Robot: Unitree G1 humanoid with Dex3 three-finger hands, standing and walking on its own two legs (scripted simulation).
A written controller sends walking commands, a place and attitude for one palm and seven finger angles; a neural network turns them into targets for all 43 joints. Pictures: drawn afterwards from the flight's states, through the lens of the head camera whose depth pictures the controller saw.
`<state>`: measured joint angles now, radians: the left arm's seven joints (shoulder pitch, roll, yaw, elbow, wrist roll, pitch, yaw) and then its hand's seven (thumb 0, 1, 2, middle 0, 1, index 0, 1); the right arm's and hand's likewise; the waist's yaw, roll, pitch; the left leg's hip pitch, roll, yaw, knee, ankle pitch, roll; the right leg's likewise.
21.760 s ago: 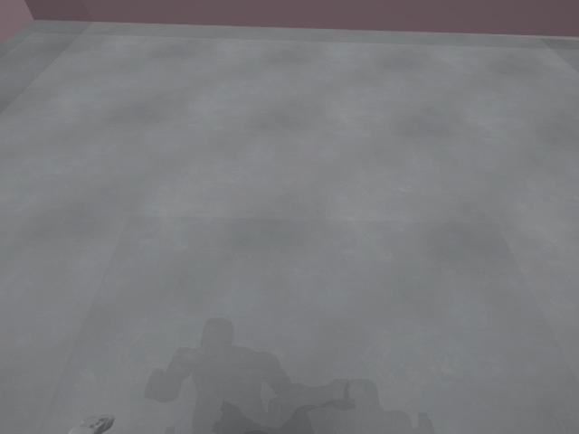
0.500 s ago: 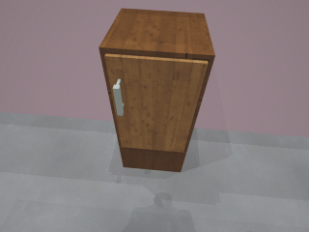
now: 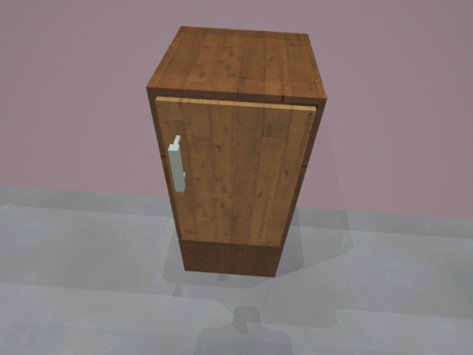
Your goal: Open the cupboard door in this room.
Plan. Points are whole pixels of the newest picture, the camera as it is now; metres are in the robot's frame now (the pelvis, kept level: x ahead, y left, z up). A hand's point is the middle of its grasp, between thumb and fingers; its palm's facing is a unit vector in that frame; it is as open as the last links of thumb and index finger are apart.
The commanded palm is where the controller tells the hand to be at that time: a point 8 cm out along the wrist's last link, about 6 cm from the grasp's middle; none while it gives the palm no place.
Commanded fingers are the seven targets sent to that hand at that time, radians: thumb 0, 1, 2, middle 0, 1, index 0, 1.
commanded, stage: come to a stop and stand still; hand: left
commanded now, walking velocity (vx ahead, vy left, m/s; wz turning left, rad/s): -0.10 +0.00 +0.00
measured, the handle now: (179, 164) +0.57 +0.19 -0.04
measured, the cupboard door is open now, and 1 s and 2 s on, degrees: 0 0 0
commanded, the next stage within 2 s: look again from close up in 1.42 s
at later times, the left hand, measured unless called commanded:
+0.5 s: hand out of the picture +0.04 +0.19 -0.18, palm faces +0.02 -0.97 -0.24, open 7.4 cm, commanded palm none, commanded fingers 0.00 0.90 0.90 -0.20 -0.30 -0.20 -0.30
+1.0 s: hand out of the picture +0.02 +0.16 -0.17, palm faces -0.01 -0.97 -0.23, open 7.4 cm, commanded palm none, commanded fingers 0.00 0.90 0.90 -0.20 -0.30 -0.20 -0.30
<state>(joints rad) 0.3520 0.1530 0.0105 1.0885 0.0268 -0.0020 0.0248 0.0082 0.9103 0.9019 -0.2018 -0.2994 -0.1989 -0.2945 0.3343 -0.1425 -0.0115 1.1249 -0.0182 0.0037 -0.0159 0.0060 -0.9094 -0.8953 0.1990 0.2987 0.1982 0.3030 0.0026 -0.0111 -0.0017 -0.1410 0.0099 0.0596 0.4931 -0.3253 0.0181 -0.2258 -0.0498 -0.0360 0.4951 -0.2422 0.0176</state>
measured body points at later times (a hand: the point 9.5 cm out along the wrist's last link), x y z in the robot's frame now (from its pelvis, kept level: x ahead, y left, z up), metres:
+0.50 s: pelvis +0.00 +0.00 -0.01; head +0.01 +0.00 +0.44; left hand +0.04 +0.24 -0.16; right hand +0.04 -0.23 -0.16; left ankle -0.03 +0.11 -0.74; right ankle +0.02 -0.14 -0.74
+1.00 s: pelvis +0.00 -0.02 +0.00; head +0.02 -0.04 +0.45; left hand +0.02 +0.21 -0.15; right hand +0.01 -0.25 -0.16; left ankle -0.03 +0.11 -0.74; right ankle +0.02 -0.14 -0.74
